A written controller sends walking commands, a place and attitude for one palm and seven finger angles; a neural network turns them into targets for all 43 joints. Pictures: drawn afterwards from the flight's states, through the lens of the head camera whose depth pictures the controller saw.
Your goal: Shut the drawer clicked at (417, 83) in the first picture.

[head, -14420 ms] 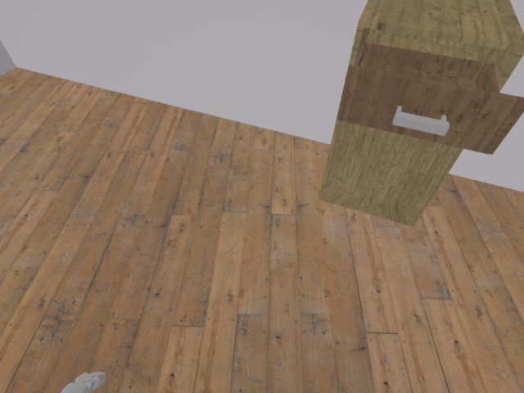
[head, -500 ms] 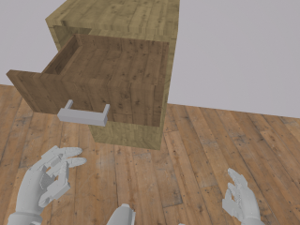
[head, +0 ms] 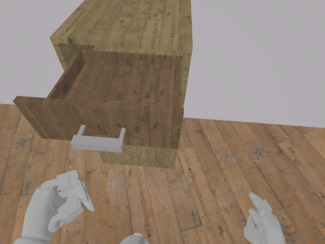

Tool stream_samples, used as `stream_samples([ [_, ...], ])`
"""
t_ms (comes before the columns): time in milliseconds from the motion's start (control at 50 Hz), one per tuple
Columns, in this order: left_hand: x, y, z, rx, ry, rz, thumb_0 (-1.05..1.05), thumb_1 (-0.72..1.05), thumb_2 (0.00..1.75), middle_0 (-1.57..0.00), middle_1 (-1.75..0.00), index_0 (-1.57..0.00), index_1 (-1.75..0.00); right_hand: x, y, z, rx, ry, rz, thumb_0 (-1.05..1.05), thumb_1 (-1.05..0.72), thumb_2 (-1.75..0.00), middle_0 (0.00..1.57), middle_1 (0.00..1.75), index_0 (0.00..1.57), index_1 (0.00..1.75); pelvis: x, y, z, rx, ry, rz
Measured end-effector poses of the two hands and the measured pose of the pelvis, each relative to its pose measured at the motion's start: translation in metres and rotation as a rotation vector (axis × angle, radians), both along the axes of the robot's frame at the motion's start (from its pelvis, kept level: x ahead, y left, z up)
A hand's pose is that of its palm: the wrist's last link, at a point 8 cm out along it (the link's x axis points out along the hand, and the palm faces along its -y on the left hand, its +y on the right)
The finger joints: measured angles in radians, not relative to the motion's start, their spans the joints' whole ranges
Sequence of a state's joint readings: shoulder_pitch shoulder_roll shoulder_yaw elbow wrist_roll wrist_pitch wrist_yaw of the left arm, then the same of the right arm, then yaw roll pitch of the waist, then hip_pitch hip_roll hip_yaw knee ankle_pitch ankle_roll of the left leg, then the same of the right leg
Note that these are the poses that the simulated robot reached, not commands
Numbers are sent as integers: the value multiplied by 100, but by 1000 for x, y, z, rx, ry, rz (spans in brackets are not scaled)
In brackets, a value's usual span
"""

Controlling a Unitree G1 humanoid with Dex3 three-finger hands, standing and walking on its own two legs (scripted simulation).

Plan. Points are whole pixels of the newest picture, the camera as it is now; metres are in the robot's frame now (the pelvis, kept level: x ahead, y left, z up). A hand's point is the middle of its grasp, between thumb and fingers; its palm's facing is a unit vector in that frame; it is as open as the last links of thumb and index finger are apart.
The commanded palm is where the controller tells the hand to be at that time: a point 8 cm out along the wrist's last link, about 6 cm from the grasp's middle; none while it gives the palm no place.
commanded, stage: raise the hand and make a fist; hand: left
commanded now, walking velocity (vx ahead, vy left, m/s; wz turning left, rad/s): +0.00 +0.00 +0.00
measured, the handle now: (100, 136) +0.37 +0.20 +0.04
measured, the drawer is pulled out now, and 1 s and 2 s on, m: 0.28 0.28 0.28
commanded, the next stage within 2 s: bring the fist close to the handle in 0.82 s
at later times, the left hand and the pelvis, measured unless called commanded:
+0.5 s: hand (75, 191) +0.19 +0.17 +0.13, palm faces +0.01 -1.00 -0.07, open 3.3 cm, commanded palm +0.16 +0.23 +0.14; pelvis +0.01 +0.00 +0.02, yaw +0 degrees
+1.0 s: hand (84, 191) +0.19 +0.16 +0.13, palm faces +0.04 -0.99 -0.09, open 3.3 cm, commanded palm +0.16 +0.22 +0.13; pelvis +0.02 -0.03 +0.02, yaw +1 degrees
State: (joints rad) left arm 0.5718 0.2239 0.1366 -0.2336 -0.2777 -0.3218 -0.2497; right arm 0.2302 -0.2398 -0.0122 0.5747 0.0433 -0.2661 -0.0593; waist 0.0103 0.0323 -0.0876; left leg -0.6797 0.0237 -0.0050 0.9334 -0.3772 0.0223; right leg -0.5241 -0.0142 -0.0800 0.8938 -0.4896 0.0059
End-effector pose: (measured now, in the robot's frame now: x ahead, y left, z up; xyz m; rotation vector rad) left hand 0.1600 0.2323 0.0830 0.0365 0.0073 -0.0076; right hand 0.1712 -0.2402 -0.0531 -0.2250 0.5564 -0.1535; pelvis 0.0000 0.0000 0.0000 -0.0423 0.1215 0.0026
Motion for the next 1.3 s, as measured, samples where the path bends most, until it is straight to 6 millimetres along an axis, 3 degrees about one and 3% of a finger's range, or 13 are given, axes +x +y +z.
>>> stream_samples([
  [140,9,-6,19,0,-24,-10,2,90,90,-125,-143,-125,-144,25,33,19,56,-85,69,1,-90,-90,20,30,20,30,3,6,6,-1,-28,0],
  [300,4,-6,37,16,-14,6,2,90,90,-136,-155,-137,-156,27,49,24,92,-88,112,1,-90,-90,20,30,20,30,6,7,12,1,-57,1],
  [480,6,-4,54,39,-35,15,2,90,90,-140,-159,-140,-159,12,32,18,74,-46,90,1,-90,-90,20,30,20,30,6,1,17,6,-80,8],
  [640,15,-10,50,35,12,8,1,90,90,-140,-160,-140,-160,3,7,19,61,-46,33,1,-90,-90,20,30,20,30,10,-9,22,17,-85,-1],
  [960,7,-20,55,62,0,38,2,90,90,-140,-160,-140,-160,20,-14,19,77,-83,37,1,-90,-90,20,30,20,30,16,-31,24,32,-86,4],
  [1120,18,-20,40,40,21,39,1,90,90,-140,-160,-141,-160,25,-21,15,64,-68,49,1,-90,-90,20,30,20,30,17,-38,23,34,-74,11],
  [1300,36,-19,26,28,26,18,2,90,90,-140,-160,-140,-160,15,-32,7,41,-6,15,1,-90,-90,20,30,20,30,20,-37,21,38,-48,3],
])
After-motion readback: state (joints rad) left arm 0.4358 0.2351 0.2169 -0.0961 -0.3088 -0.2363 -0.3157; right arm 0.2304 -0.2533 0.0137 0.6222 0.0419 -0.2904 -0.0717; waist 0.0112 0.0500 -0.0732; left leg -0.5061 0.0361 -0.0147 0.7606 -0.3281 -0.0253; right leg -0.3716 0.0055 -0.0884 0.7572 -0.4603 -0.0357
